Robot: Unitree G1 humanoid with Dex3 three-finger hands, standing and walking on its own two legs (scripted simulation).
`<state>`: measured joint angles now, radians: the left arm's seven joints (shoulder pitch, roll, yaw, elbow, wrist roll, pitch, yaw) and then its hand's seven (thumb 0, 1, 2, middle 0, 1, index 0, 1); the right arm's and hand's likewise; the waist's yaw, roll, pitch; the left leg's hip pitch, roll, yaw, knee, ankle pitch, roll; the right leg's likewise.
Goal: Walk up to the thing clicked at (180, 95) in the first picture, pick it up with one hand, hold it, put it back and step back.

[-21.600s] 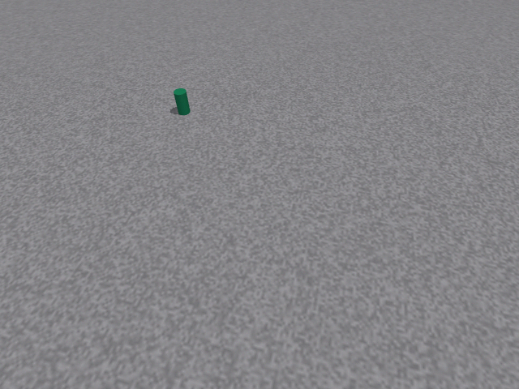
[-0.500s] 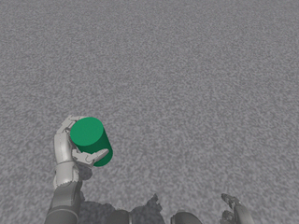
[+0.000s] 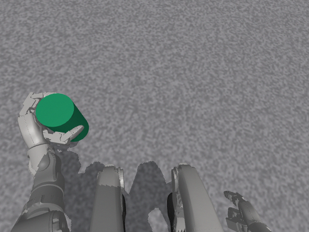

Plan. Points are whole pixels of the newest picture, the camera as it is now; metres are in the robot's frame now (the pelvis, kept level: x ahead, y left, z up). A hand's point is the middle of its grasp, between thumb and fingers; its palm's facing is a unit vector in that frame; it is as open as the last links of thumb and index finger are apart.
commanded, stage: crouch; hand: left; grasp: from the side
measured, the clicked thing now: (66, 120) +0.40 +0.23 -0.06
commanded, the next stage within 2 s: lower in 1.06 s
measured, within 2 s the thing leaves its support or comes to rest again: neither
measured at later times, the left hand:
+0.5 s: hand (71, 128) +0.43 +0.28 -0.22, palm faces +0.38 -0.92 -0.06, open 11.3 cm
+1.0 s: hand (76, 133) +0.43 +0.29 -0.30, palm faces +0.36 -0.93 -0.06, open 11.3 cm
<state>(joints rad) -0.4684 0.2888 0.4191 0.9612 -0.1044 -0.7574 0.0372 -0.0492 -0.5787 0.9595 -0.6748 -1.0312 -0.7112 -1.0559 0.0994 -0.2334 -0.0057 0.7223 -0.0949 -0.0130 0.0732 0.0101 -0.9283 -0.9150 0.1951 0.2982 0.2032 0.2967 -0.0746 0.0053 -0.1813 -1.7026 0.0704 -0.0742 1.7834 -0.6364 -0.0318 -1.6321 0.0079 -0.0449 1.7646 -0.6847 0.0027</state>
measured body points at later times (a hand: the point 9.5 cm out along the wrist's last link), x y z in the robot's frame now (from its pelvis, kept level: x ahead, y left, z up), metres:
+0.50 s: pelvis -0.04 +0.00 -0.16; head +0.18 +0.05 +0.23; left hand +0.40 +0.32 -0.21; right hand +0.05 -0.27 -0.28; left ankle +0.07 +0.14 -0.49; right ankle +0.06 -0.12 -0.49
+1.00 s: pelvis -0.03 +0.01 -0.21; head +0.20 +0.07 +0.16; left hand +0.41 +0.33 -0.29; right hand +0.06 -0.28 -0.32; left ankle +0.07 +0.14 -0.49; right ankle +0.06 -0.12 -0.49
